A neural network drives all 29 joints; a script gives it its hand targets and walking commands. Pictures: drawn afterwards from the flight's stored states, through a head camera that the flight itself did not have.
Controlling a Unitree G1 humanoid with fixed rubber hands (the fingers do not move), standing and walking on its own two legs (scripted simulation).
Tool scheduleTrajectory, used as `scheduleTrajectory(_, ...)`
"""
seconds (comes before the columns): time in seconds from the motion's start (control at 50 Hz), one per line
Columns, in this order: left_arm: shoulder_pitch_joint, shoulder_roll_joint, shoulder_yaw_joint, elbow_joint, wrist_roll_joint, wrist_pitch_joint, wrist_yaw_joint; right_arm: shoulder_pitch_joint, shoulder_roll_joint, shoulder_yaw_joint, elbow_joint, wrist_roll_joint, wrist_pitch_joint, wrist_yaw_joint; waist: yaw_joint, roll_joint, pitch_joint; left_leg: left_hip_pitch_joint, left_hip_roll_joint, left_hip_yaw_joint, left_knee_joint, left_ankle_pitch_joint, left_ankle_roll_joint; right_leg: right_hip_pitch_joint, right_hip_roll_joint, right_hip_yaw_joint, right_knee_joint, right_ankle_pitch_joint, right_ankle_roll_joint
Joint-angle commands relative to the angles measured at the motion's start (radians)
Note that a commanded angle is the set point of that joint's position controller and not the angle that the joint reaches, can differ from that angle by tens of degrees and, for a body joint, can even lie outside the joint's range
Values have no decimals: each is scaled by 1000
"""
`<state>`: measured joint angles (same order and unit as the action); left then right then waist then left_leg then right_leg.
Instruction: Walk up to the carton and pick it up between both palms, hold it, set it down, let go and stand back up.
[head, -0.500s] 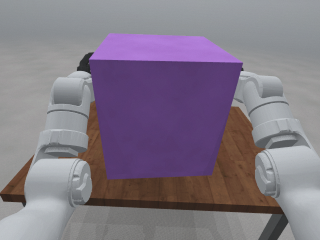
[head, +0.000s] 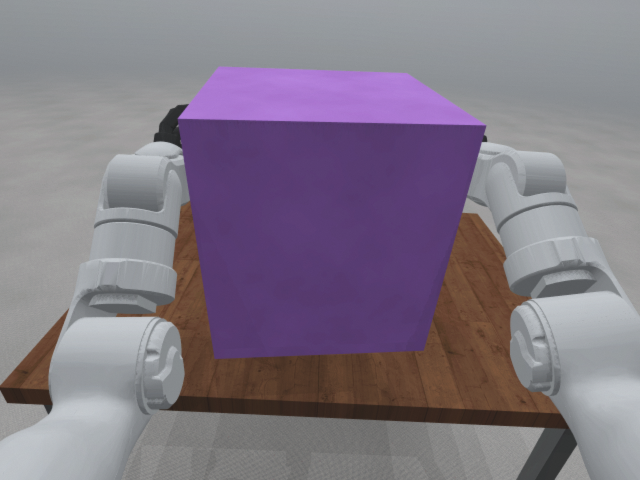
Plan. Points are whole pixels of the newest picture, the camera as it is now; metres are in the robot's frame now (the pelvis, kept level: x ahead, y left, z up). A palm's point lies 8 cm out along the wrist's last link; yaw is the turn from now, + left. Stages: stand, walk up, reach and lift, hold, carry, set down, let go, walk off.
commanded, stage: hold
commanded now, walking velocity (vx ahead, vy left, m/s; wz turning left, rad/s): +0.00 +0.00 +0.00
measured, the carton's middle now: (318, 204) +0.38 +0.02 +0.27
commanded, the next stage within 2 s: set down in 0.60 s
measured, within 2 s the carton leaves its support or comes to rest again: neither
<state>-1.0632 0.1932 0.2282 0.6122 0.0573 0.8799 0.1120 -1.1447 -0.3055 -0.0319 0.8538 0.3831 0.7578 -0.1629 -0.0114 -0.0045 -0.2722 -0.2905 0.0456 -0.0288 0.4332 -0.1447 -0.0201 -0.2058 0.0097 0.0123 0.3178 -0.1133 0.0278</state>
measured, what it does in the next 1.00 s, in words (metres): stands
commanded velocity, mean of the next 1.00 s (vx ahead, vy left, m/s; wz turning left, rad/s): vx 0.00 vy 0.00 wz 0.00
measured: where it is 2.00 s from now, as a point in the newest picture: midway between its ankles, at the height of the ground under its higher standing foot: outside the picture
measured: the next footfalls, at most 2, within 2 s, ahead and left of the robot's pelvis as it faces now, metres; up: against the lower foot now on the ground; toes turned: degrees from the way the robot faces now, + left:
none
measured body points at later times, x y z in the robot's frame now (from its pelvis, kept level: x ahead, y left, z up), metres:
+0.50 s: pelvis +0.00 +0.00 +0.00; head -0.10 +0.02 +0.44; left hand +0.38 +0.19 +0.32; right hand +0.38 -0.16 +0.33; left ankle +0.05 +0.13 -0.74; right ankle +0.04 -0.14 -0.74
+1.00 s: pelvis +0.00 +0.00 +0.00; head -0.10 +0.02 +0.44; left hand +0.38 +0.20 +0.34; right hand +0.40 -0.15 +0.35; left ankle +0.05 +0.13 -0.74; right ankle +0.04 -0.14 -0.74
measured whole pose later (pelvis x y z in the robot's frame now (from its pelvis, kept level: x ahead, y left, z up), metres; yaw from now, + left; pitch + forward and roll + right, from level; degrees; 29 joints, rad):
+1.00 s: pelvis +0.00 +0.00 +0.00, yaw +0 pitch +0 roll -2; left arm -1.11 0.20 0.31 0.68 0.09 0.76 0.09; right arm -1.24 -0.29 -0.03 1.03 0.28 0.59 -0.08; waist -0.01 0.00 -0.27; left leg -0.28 0.05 -0.03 0.43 -0.15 -0.02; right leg -0.20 0.01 0.01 0.32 -0.12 0.03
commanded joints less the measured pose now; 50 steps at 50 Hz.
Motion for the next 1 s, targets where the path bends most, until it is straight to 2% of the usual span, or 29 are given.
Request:
scheduleTrajectory(0.0, -975, -693, -324, -315, -274, -98, -205, -1010, 676, 182, -376, 231, -46, 134, -83, 100, -408, 118, -59, -29, -99, 41, -34, 163, 54, 66, -50, 134, -40)
scheduleTrajectory(0.04, -969, -693, -323, -285, -271, -94, -207, -1006, 666, 170, -361, 222, -44, 132, -95, 102, -388, 110, -59, -35, -106, 20, -38, 156, 54, 65, -53, 118, -41)
scheduleTrajectory(0.16, -973, -692, -317, -277, -266, -96, -208, -1019, 675, 172, -358, 217, -47, 133, -87, 95, -383, 104, -59, -30, -107, 20, -34, 156, 51, 67, -54, 117, -40)
scheduleTrajectory(0.24, -965, -704, -336, -307, -278, -98, -208, -1012, 670, 180, -393, 230, -49, 130, -95, 101, -412, 118, -58, -35, -102, 48, -38, 172, 53, 69, -50, 153, -41)
scheduleTrajectory(0.26, -980, -699, -327, -308, -278, -100, -206, -1020, 672, 181, -393, 229, -48, 132, -86, 100, -416, 118, -57, -33, -104, 32, -35, 164, 53, 66, -49, 129, -40)
scheduleTrajectory(0.3, -973, -693, -320, -297, -268, -97, -206, -1006, 673, 178, -362, 223, -44, 131, -88, 105, -393, 113, -61, -31, -105, 27, -36, 163, 53, 64, -51, 122, -40)
scheduleTrajectory(0.32, -968, -696, -327, -297, -276, -96, -206, -1019, 672, 181, -386, 224, -47, 132, -85, 97, -402, 113, -57, -31, -103, 29, -35, 160, 52, 67, -52, 126, -40)
scheduleTrajectory(0.36, -964, -702, -329, -294, -275, -96, -207, -1014, 668, 175, -376, 224, -45, 131, -92, 104, -395, 116, -59, -30, -102, 38, -38, 160, 51, 66, -54, 133, -40)
scheduleTrajectory(0.4, -970, -692, -319, -295, -272, -97, -207, -1021, 679, 183, -386, 227, -47, 131, -82, 98, -407, 112, -59, -29, -101, 32, -32, 166, 51, 70, -55, 129, -40)
scheduleTrajectory(0.44, -984, -690, -325, -289, -274, -98, -207, -1009, 671, 164, -353, 219, -44, 132, -94, 108, -392, 110, -58, -32, -104, 18, -38, 146, 49, 68, -54, 117, -41)
scheduleTrajectory(0.48, -967, -698, -330, -293, -280, -97, -207, -1027, 675, 181, -400, 227, -49, 131, -86, 96, -425, 117, -60, -29, -97, 42, -36, 167, 51, 69, -51, 142, -41)
scheduleTrajectory(0.54, -962, -692, -319, -284, -275, -97, -207, -1028, 676, 183, -400, 227, -48, 128, -87, 83, -405, 106, -64, -31, -99, 31, -30, 169, 54, 68, -53, 133, -38)
scheduleTrajectory(0.56, -968, -695, -326, -291, -275, -97, -207, -1030, 672, 182, -396, 226, -48, 127, -88, 99, -409, 111, -63, -31, -100, 36, -35, 167, 52, 67, -52, 139, -39)
scheduleTrajectory(0.58, -969, -693, -325, -296, -280, -97, -206, -1029, 679, 183, -396, 227, -48, 128, -84, 91, -412, 110, -61, -30, -100, 35, -32, 166, 52, 70, -51, 133, -39)
scheduleTrajectory(0.6, -963, -646, -263, -403, -242, -99, -205, -954, 737, 160, -405, 238, -36, 138, -63, 70, -395, 131, -83, -25, -107, 58, 8, 186, 68, 52, -38, 112, -28)
scheduleTrajectory(0.62, -966, -640, -257, -374, -241, -102, -206, -959, 725, 153, -395, 233, -42, 142, -57, 74, -397, 135, -82, -23, -106, 50, 8, 172, 66, 49, -43, 90, -28)
scheduleTrajectory(0.64, -994, -643, -262, -374, -250, -110, -205, -978, 717, 137, -380, 221, -52, 143, -71, 77, -404, 139, -80, -27, -108, 41, 6, 157, 65, 44, -43, 75, -30)
scheduleTrajectory(0.66, -1005, -645, -271, -372, -253, -114, -205, -996, 714, 146, -389, 221, -60, 151, -64, 87, -424, 149, -76, -26, -103, 63, 3, 149, 69, 39, -35, 84, -32)
scheduleTrajectory(0.7, -1021, -655, -277, -346, -257, -133, -203, -1025, 699, 142, -362, 202, -85, 160, -57, 90, -440, 159, -74, -27, -100, 62, 1, 145, 66, 36, -40, 66, -36)
scheduleTrajectory(0.72, -1047, -657, -278, -326, -252, -148, -203, -1045, 691, 122, -329, 181, -101, 169, -68, 97, -437, 158, -68, -30, -107, 45, -6, 129, 66, 28, -40, 42, -40)
scheduleTrajectory(0.74, -1041, -658, -274, -312, -251, -154, -202, -1049, 689, 123, -324, 175, -110, 176, -60, 95, -439, 165, -68, -30, -109, 41, -4, 126, 66, 31, -41, 40, -40)
scheduleTrajectory(0.76, -1038, -650, -253, -259, -235, -163, -204, -1076, 673, 113, -300, 152, -126, 181, -56, 90, -424, 159, -65, -28, -116, 10, -2, 113, 59, 27, -49, -1, -42)
scheduleTrajectory(0.8, -1017, -640, -214, -203, -196, -180, -211, -1072, 660, 86, -248, 102, -158, 193, -49, 85, -379, 151, -59, -27, -135, -29, -1, 102, 55, 17, -56, -46, -45)
scheduleTrajectory(0.84, -970, -584, -108, -71, -120, -191, -224, -1026, 626, 27, -107, 27, -191, 216, -35, 75, -252, 105, -50, -24, -174, -151, 4, 80, 47, 6, -74, -171, -49)
scheduleTrajectory(0.86, -928, -566, -70, -28, -86, -195, -232, -1001, 612, 3, -70, -7, -207, 225, -29, 77, -214, 96, -48, -24, -191, -178, 6, 83, 47, -4, -73, -193, -48)
scheduleTrajectory(0.94, -857, -596, -59, -4, -45, -222, -238, -936, 559, -59, 8, -52, -278, 246, -38, 108, -186, 119, -38, -33, -205, -144, -20, 139, 62, -16, -60, -120, -43)
scheduleTrajectory(0.96, -844, -596, -55, -3, -39, -226, -241, -939, 558, -61, -1, -61, -295, 249, -30, 96, -188, 122, -42, -24, -200, -116, -18, 159, 63, -17, -68, -105, -39)
scheduleTrajectory(0.98, -823, -604, -69, -19, -38, -232, -240, -913, 552, -66, 13, -60, -308, 248, -37, 104, -186, 146, -43, -25, -195, -81, -26, 168, 64, -16, -68, -80, -42)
